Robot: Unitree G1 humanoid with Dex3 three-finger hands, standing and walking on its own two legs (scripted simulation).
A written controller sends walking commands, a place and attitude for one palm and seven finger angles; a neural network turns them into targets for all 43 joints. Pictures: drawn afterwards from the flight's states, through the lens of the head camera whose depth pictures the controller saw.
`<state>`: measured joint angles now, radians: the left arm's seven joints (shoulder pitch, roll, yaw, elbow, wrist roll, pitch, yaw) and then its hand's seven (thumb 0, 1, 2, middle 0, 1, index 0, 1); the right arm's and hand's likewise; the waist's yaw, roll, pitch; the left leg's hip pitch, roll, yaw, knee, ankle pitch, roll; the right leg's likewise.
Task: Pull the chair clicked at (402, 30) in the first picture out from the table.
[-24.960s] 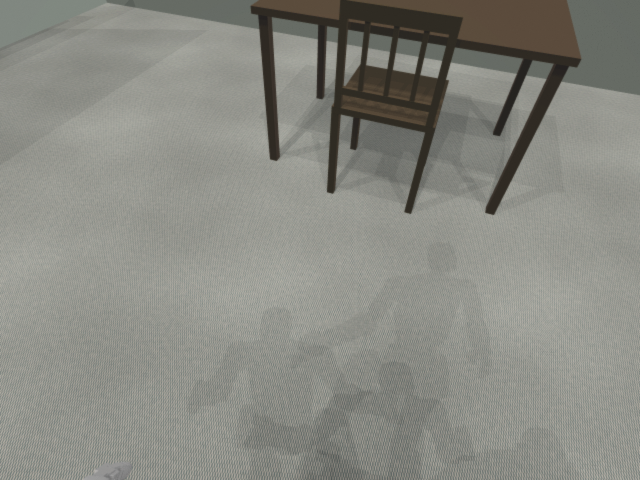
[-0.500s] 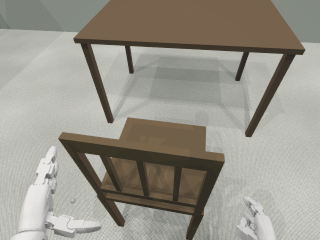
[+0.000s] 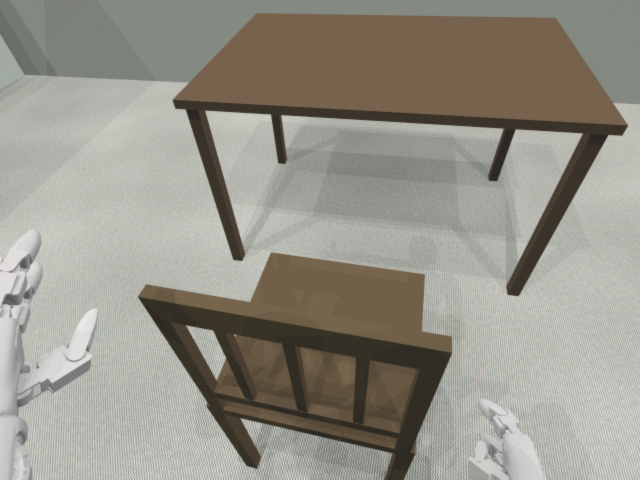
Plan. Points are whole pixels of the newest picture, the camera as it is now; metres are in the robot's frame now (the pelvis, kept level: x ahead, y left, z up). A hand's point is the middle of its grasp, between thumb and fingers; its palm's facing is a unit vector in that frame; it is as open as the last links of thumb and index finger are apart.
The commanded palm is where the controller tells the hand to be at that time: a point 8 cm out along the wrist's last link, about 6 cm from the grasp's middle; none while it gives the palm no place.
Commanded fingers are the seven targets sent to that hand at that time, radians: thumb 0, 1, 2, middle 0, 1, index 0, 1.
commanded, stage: draw the hand back to the body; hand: left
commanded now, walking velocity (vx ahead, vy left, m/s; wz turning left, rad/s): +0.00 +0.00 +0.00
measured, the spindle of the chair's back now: (297, 377) +0.29 +0.09 -0.11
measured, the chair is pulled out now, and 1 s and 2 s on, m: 0.61 0.61 0.61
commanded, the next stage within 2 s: step back with the hand held close in 0.40 s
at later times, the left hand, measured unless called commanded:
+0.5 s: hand (64, 343) +0.18 +0.26 +0.17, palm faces +0.49 -0.75 -0.44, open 7.4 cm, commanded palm +0.13 +0.29 +0.18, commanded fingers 0.00 0.90 0.90 -0.20 -0.30 -0.20 -0.30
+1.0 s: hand (47, 395) +0.14 +0.26 +0.16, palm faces +0.38 -0.76 -0.53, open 7.4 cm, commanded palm +0.09 +0.29 +0.18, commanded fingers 0.00 0.90 0.90 -0.20 -0.30 -0.20 -0.30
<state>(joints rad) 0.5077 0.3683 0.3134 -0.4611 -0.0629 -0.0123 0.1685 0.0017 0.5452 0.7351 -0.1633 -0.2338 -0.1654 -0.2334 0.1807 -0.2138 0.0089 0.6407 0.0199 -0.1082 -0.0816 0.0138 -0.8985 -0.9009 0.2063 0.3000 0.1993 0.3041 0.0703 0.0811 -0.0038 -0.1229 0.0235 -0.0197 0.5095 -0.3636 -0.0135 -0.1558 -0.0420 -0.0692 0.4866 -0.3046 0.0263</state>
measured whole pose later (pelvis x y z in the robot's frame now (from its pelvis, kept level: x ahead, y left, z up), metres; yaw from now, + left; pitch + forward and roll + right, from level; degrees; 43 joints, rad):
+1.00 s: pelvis -0.06 +0.00 +0.00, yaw -2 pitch +0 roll +0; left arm 0.59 0.42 0.41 -0.51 -0.06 -0.11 0.17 0.01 0.88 0.90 -0.21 -0.31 -0.22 -0.31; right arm 0.16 -0.21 -0.04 0.60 0.03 0.00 -0.09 0.01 -0.90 -0.90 0.20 0.30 0.20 0.30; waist 0.01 0.04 0.06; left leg -0.25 0.02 0.01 0.52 -0.27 -0.01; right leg -0.31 -0.04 -0.03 0.51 -0.20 0.02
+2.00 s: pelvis -0.16 -0.01 -0.01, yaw +1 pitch +1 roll -3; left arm 0.53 0.42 0.46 -0.56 -0.04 -0.27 0.16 0.01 0.88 0.90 -0.21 -0.31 -0.22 -0.31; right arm 0.18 -0.18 -0.03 0.68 -0.01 -0.17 -0.05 0.01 -0.90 -0.90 0.21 0.30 0.20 0.30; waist 0.03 0.04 0.07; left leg -0.52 0.07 -0.07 0.74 -0.29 -0.03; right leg -0.33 0.06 -0.03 0.58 -0.27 -0.01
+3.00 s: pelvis -0.22 +0.00 +0.00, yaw -5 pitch -1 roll -2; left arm 0.57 0.43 0.44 -0.46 -0.03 -0.24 0.17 0.01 0.88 0.90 -0.21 -0.31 -0.22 -0.31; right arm 0.25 -0.20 -0.03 0.65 0.02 -0.14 -0.05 0.01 -0.90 -0.90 0.20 0.30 0.20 0.30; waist -0.02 -0.01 0.04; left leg -0.24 0.03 -0.02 0.51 -0.25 0.00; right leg -0.20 -0.03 -0.02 0.41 -0.19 0.05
